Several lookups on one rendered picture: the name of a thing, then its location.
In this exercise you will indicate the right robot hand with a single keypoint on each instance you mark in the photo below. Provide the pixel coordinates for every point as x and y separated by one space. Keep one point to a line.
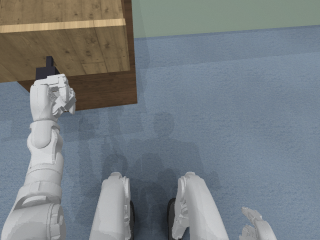
261 230

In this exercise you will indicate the robot right foot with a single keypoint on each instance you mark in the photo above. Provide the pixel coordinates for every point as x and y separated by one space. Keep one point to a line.
170 219

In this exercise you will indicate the handle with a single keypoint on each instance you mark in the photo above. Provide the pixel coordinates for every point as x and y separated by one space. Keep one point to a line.
49 70

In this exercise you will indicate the drawer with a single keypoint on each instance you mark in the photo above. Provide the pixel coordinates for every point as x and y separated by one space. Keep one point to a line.
83 37

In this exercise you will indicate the cabinet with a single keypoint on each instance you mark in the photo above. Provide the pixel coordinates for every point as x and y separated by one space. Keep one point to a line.
101 90

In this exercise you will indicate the left robot upper arm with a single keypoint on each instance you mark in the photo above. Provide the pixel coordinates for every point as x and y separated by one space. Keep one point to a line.
41 222

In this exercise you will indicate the robot left forearm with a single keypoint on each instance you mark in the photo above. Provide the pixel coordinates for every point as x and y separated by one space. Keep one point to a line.
45 171

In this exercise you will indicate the robot left foot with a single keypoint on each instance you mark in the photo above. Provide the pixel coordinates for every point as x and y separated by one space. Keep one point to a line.
132 221

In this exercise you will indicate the left robot hand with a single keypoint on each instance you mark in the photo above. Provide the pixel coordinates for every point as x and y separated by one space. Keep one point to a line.
44 93

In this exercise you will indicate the robot foot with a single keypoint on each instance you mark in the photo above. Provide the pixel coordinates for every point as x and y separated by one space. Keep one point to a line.
170 219
132 221

